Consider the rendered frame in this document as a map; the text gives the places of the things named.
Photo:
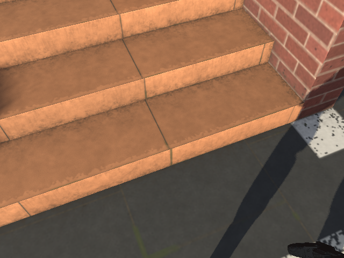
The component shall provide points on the right robot hand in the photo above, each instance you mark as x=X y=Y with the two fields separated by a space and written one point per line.
x=313 y=250

